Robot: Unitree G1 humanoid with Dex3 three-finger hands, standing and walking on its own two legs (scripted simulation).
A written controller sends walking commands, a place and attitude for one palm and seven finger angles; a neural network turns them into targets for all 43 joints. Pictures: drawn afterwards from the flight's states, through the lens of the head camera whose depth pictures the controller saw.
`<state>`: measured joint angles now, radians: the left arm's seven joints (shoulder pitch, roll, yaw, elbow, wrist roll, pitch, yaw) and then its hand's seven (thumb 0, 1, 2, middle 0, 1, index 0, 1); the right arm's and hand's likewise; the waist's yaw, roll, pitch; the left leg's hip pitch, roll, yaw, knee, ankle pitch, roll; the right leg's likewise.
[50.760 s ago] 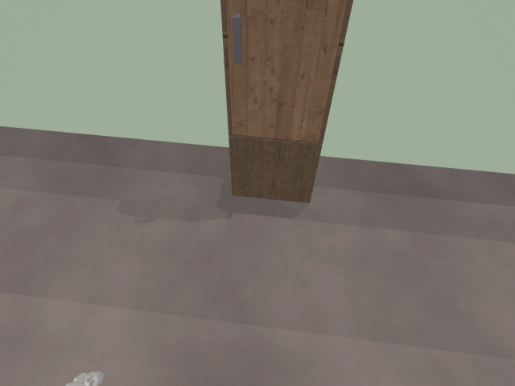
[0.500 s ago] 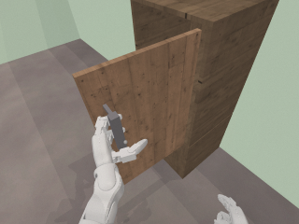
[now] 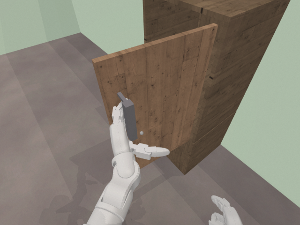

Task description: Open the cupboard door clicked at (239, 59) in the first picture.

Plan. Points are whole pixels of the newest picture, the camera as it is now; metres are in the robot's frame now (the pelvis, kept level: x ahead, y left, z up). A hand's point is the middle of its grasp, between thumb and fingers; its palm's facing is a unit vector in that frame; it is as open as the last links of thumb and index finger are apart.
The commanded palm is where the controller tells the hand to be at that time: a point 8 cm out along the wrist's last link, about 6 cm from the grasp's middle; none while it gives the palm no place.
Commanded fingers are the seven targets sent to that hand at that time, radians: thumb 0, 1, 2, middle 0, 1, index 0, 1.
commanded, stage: slide the hand sideways off the handle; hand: left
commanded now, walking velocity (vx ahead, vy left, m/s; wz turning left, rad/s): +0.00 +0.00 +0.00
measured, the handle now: (126, 117) +0.38 +0.10 +0.09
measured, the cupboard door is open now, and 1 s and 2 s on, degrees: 84 85 85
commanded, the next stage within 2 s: draw the hand back to the body in 1.20 s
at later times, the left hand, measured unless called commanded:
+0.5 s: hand (132, 147) +0.29 +0.07 +0.09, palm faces -0.11 -0.99 -0.02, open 16.5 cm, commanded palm +0.26 +0.13 +0.09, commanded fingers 0.00 -0.50 0.30 -0.15 -0.30 -0.15 -0.30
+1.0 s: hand (105, 165) +0.24 +0.13 +0.08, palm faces -0.02 -1.00 -0.05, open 16.3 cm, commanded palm +0.21 +0.18 +0.09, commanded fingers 0.00 -0.50 0.30 -0.15 -0.30 -0.15 -0.30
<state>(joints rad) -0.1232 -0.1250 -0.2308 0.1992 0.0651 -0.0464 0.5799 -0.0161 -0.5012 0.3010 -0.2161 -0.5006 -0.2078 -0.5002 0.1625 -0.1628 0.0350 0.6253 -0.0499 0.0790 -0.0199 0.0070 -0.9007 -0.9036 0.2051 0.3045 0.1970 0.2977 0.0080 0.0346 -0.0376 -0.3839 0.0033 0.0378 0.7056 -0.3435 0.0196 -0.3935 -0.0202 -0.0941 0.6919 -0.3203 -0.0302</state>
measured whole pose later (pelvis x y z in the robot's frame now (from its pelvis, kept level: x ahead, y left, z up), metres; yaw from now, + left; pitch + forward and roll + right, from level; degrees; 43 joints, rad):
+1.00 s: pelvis +0.03 -0.02 +0.00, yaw +0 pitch +3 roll +0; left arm 0.44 0.18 0.02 -0.21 -0.18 -0.16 -0.16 -0.02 -0.50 0.30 -0.15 -0.30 -0.15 -0.30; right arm 0.23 -0.23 0.04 0.52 0.01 -0.13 -0.04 0.01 -0.90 -0.90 0.21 0.30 0.20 0.30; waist 0.03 0.04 -0.06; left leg -0.36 0.03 0.02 0.71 -0.40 -0.01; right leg -0.37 0.00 -0.11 0.70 -0.38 -0.05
